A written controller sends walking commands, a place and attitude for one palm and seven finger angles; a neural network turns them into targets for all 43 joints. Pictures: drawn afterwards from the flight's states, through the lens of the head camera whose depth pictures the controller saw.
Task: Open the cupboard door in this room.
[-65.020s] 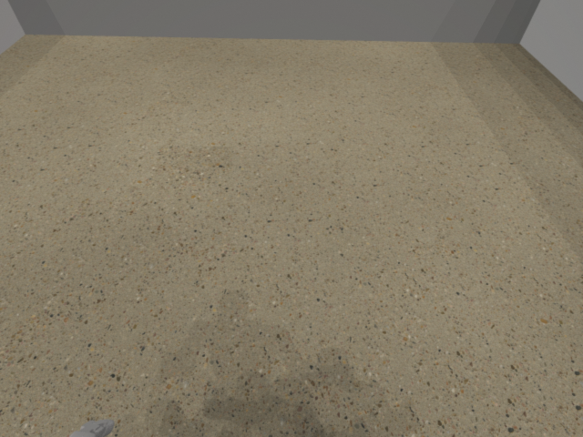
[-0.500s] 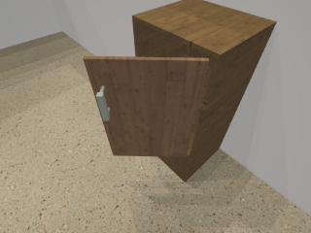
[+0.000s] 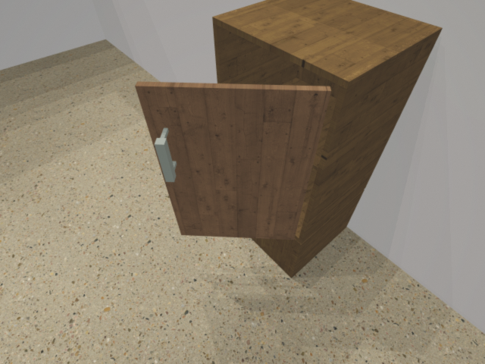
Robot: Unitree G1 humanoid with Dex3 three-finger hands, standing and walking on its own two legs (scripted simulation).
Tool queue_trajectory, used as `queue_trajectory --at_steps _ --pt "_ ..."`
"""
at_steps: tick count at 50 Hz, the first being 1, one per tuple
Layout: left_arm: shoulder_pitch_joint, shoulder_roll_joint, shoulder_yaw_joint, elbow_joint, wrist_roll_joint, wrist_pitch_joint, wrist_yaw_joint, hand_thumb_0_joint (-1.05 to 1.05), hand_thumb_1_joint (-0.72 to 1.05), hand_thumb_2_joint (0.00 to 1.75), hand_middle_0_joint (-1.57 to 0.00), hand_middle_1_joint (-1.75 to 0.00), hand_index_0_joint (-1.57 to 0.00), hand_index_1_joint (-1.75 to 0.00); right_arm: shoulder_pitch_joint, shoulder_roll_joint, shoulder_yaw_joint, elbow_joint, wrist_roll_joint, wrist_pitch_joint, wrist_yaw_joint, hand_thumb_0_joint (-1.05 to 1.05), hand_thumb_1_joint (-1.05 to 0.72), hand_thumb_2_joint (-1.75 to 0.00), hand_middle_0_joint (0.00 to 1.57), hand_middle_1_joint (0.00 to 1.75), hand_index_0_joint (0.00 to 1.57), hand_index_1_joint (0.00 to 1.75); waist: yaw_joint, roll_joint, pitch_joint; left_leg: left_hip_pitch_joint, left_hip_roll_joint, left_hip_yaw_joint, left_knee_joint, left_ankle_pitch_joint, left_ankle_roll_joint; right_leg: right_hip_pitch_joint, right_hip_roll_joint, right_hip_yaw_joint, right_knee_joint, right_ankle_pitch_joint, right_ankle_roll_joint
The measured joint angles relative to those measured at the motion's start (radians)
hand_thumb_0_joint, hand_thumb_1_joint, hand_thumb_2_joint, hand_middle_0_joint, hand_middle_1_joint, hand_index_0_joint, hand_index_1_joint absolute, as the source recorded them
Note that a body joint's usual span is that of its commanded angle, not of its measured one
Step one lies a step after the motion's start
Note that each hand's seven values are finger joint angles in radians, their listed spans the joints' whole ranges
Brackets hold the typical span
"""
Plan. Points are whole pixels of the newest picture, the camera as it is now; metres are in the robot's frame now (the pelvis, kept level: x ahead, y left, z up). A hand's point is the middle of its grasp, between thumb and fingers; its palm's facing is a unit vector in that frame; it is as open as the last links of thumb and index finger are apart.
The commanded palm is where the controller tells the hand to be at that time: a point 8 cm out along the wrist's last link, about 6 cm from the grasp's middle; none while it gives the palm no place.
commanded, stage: look again from close up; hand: left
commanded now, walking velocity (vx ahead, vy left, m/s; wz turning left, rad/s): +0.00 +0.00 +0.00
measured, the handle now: (167, 155) +0.57 +0.22 -0.02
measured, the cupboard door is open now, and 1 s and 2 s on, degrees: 46 46 46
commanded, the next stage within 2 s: raise the hand with hooked fingers in 0.42 s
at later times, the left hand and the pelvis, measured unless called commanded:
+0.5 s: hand out of the picture +0.03 +0.18 -0.17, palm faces +0.02 -0.98 -0.21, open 7.3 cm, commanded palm none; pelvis +0.01 +0.00 +0.00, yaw +0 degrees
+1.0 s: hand (130, 351) +0.16 +0.20 -0.07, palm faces +0.10 -1.00 +0.01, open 8.9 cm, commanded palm +0.15 +0.26 -0.05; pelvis -0.02 +0.00 -0.09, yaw +2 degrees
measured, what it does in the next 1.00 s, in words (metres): lowers itself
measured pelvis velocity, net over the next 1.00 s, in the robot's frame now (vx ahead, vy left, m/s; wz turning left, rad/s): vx -0.02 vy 0.00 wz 0.03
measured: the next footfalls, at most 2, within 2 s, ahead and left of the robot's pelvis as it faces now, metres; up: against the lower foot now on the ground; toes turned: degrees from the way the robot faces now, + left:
none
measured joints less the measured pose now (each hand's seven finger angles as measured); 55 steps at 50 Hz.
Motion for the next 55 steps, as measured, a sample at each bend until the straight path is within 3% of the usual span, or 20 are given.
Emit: queue_trajectory --at_steps 15,27,28,29,31,34,37,40,42,45,49,52,55 --pt "-0.032 -0.009 0.003 0.013 0.002 -0.007 0.01 0.01 0.93 0.9 -0.2 -0.3 -0.2 -0.3 -0.034 0.041 0.003 0.02 0.002 -0.014 -0.011 0.0 -0.91 -0.9 0.19 0.3 0.2 0.29 0.002 -0.007 -0.004 0.029 0.005 0.001 -0.005 -0.015 -0.003 0.023 0.005 0.001 0.006 -0.02 0.0" --pt "-0.03 -0.009 0.007 0.003 0.005 -0.012 0.016 0.01 0.92 0.9 -0.2 -0.3 -0.2 -0.3 -0.058 0.028 -0.004 0.011 0.004 -0.012 -0.011 0.0 -0.92 -0.9 0.19 0.3 0.2 0.29 0.009 -0.006 -0.004 0.02 0.01 -0.001 0.007 -0.024 -0.004 0.021 0.01 -0.002 0.003 -0.022 0.001" --pt "0.018 -0.011 0.024 -0.148 -0.04 0.044 0.017 0.01 0.92 0.9 -0.2 -0.3 -0.2 -0.3 -0.046 0.022 0.0 -0.031 0.017 -0.021 -0.014 0.01 -0.92 -0.9 0.2 0.3 0.2 0.29 0.01 -0.006 0.001 0.011 0.012 0.001 0.023 -0.031 -0.003 0.014 0.011 -0.001 0.012 -0.023 0.002" --pt "0.08 -0.011 0.04 -0.332 -0.07 0.055 0.026 0.01 0.93 0.9 -0.2 -0.31 -0.2 -0.3 -0.023 0.014 0.003 -0.078 0.025 -0.06 -0.03 0.01 -0.92 -0.9 0.2 0.3 0.2 0.29 0.017 -0.009 -0.001 0.008 0.01 0.005 0.027 -0.035 -0.002 0.007 0.009 0.004 0.023 -0.028 0.002" --pt "0.162 -0.012 0.046 -0.617 -0.119 0.008 0.06 0.02 0.92 0.89 -0.2 -0.31 -0.2 -0.31 0.008 -0.009 -0.004 -0.155 0.042 -0.148 -0.053 0.01 -0.92 -0.9 0.2 0.3 0.2 0.29 0.013 -0.002 -0.027 -0.012 0.002 0.0 0.043 -0.04 -0.001 -0.013 -0.001 0.0 0.046 -0.04 0.004" --pt "0.132 -0.016 0.081 -0.815 -0.17 -0.126 0.041 0.02 0.89 0.88 -0.2 -0.33 -0.2 -0.33 -0.015 -0.047 -0.022 -0.265 0.039 -0.229 -0.052 0.01 -0.92 -0.9 0.2 0.3 0.2 0.29 -0.018 0.004 -0.064 -0.112 -0.011 -0.024 0.13 -0.064 0.005 -0.096 -0.022 -0.021 0.118 -0.067 0.009" --pt "0.065 -0.011 0.132 -0.866 -0.208 -0.331 -0.059 0.01 0.84 0.86 -0.2 -0.36 -0.2 -0.35 -0.074 -0.075 -0.046 -0.377 0.027 -0.275 -0.023 0.01 -0.92 -0.9 0.2 0.3 0.2 0.29 -0.021 -0.014 -0.117 -0.267 -0.01 -0.012 0.27 -0.115 0.004 -0.255 -0.028 -0.009 0.251 -0.109 0.004" --pt "0.057 -0.008 0.155 -0.885 -0.24 -0.549 -0.214 0.01 0.78 0.84 -0.2 -0.4 -0.2 -0.39 -0.138 -0.094 -0.072 -0.483 0.021 -0.298 0.015 0.01 -0.92 -0.9 0.2 0.3 0.2 0.29 -0.019 -0.037 -0.162 -0.423 0.0 0.004 0.436 -0.187 0.002 -0.418 -0.025 0.009 0.409 -0.165 -0.001" --pt "0.073 -0.001 0.16 -0.886 -0.251 -0.624 -0.314 0.01 0.74 0.82 -0.21 -0.42 -0.21 -0.42 -0.173 -0.105 -0.085 -0.545 0.028 -0.294 0.028 0.01 -0.91 -0.9 0.2 0.3 0.2 0.29 -0.012 -0.051 -0.181 -0.511 0.006 0.009 0.537 -0.231 -0.001 -0.51 -0.024 0.015 0.507 -0.202 -0.004" --pt "0.116 0.006 0.166 -0.903 -0.281 -0.586 -0.393 0.0 0.66 0.79 -0.22 -0.46 -0.22 -0.46 -0.202 -0.117 -0.092 -0.623 0.043 -0.266 0.019 0.01 -0.91 -0.9 0.19 0.3 0.2 0.29 0.008 -0.068 -0.192 -0.605 0.009 0.005 0.649 -0.282 0.001 -0.603 -0.027 0.013 0.612 -0.246 -0.008" --pt "0.173 0.013 0.191 -0.967 -0.285 -0.494 -0.359 0.01 0.57 0.76 -0.23 -0.52 -0.23 -0.52 -0.208 -0.109 -0.082 -0.674 0.044 -0.242 -0.002 0.01 -0.91 -0.9 0.19 0.3 0.19 0.29 0.035 -0.059 -0.179 -0.678 0.017 -0.028 0.741 -0.318 -0.002 -0.653 -0.026 -0.018 0.672 -0.273 -0.013" --pt "0.184 0.033 0.209 -1.046 -0.277 -0.486 -0.331 0.01 0.5 0.73 -0.23 -0.57 -0.23 -0.56 -0.196 -0.086 -0.051 -0.667 0.036 -0.233 -0.013 0.01 -0.91 -0.9 0.19 0.3 0.19 0.29 0.048 -0.045 -0.167 -0.715 0.023 -0.057 0.779 -0.329 -0.003 -0.668 -0.024 -0.046 0.684 -0.278 -0.015" --pt "0.138 0.059 0.216 -1.086 -0.285 -0.488 -0.352 0.01 0.43 0.7 -0.23 -0.61 -0.23 -0.61 -0.181 -0.059 -0.011 -0.629 0.034 -0.23 -0.018 0.01 -0.91 -0.9 0.19 0.3 0.2 0.29 0.05 -0.025 -0.158 -0.743 0.026 -0.079 0.801 -0.331 -0.003 -0.679 -0.023 -0.069 0.682 -0.274 -0.015"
